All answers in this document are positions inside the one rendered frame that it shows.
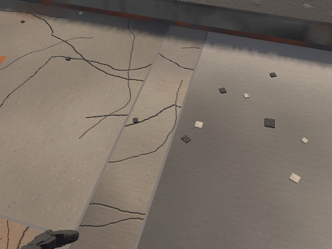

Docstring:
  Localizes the robot left hand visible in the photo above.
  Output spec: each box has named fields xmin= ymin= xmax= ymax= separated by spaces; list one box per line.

xmin=20 ymin=229 xmax=79 ymax=249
